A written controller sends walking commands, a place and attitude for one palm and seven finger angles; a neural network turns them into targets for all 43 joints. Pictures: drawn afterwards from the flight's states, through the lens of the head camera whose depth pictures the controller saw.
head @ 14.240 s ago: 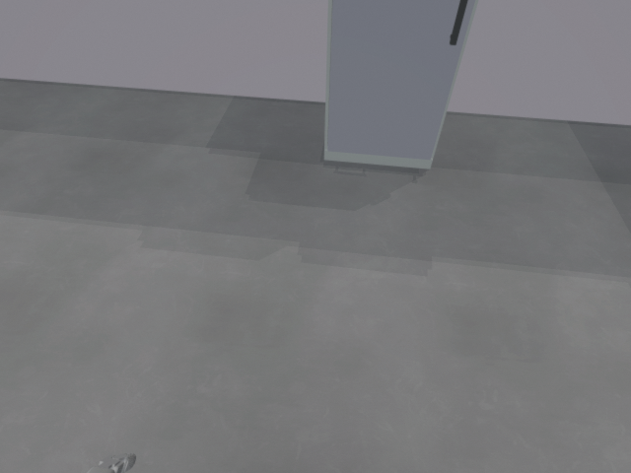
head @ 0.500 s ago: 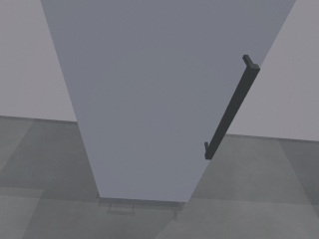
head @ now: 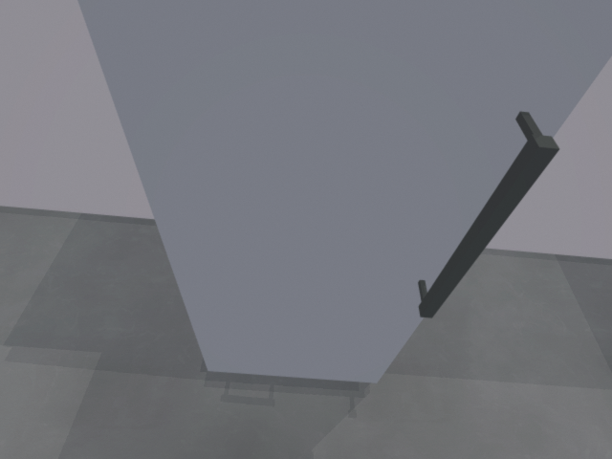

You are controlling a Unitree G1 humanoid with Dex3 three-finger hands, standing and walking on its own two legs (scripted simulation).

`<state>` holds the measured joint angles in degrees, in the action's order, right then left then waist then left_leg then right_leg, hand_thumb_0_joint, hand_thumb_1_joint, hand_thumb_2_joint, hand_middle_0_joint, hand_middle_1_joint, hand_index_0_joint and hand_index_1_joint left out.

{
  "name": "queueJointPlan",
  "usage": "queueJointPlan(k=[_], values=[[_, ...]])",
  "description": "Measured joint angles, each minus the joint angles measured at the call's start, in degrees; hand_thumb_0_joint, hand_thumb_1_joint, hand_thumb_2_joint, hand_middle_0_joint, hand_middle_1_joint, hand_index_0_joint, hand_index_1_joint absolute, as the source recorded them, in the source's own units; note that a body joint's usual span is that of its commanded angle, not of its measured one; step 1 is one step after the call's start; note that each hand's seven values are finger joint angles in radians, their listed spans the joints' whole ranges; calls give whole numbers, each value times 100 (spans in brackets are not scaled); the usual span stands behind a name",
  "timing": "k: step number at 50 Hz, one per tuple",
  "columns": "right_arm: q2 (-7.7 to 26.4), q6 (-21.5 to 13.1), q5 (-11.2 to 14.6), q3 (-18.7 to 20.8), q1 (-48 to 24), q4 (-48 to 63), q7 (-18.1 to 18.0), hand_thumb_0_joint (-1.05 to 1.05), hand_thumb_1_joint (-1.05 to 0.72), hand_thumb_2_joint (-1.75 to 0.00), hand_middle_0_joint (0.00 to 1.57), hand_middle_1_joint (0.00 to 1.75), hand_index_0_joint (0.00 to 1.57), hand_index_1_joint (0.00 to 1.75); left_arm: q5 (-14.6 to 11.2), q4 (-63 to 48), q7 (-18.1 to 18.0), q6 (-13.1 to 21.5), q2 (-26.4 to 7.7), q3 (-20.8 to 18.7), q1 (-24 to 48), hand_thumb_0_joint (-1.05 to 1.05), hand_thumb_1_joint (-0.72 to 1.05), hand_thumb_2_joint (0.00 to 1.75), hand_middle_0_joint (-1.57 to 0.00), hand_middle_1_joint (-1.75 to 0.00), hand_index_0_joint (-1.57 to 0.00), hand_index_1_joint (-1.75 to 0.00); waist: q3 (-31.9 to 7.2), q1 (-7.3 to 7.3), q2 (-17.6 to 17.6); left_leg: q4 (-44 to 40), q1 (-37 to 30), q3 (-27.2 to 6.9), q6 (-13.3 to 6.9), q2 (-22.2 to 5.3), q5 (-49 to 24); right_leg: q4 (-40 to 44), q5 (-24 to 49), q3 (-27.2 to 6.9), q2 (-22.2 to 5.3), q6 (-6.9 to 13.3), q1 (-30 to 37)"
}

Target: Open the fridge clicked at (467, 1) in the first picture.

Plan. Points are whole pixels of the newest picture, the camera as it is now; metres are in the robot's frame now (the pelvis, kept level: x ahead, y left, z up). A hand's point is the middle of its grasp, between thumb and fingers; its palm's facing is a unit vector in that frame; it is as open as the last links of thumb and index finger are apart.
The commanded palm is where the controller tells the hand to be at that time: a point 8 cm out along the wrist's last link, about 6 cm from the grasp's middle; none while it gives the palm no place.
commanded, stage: come to a stop and stand still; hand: right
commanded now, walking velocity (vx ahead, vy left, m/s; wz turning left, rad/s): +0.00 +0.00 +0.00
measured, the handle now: (465, 237) +0.41 -0.19 +0.08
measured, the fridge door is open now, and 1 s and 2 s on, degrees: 0 0 0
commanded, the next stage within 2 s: look again from close up in 0.50 s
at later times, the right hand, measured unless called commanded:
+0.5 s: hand out of the picture +0.03 -0.16 -0.17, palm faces +0.02 +0.97 -0.24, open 7.3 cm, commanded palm none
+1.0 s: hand out of the picture +0.02 -0.18 -0.17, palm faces +0.03 +0.98 -0.22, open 7.3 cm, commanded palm none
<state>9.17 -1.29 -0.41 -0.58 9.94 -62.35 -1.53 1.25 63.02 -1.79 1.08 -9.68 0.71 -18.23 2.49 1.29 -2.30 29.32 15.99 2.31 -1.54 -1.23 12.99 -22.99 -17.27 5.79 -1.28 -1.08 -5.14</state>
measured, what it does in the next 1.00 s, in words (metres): stands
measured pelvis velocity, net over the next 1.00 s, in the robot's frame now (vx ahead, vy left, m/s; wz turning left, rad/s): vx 0.00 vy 0.01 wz -0.01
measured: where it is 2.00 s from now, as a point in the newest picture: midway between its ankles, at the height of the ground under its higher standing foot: outside the picture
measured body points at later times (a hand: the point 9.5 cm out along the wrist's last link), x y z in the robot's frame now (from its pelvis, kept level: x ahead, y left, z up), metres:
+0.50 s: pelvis +0.00 +0.02 +0.00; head +0.03 +0.04 +0.45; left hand +0.00 +0.24 -0.17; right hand +0.03 -0.22 -0.15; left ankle +0.03 +0.10 -0.74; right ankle -0.06 -0.13 -0.74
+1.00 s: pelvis +0.00 +0.01 +0.00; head +0.02 +0.01 +0.45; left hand -0.02 +0.21 -0.16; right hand +0.02 -0.23 -0.15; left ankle +0.03 +0.10 -0.74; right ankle -0.06 -0.13 -0.74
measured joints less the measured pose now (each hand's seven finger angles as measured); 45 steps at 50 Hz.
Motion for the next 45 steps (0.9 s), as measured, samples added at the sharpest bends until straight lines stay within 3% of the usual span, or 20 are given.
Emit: queueJointPlan(k=[22,45], values=[[13,-8,-17,86,210,-151,1,1,-91,-90,20,30,20,30,-3,86,-16,-1,36,-69,204,0,91,90,-20,-30,-20,-30,23,-82,40,-256,-152,158,-177,215,-65,99,38,-118,-230,-178,49],[57,10,-13,86,263,-218,6,1,-91,-90,20,30,20,30,-6,218,-9,23,192,-23,108,0,91,90,-20,-30,-20,-30,42,-114,180,-409,-217,148,-83,144,-192,129,91,-121,-153,-87,48]])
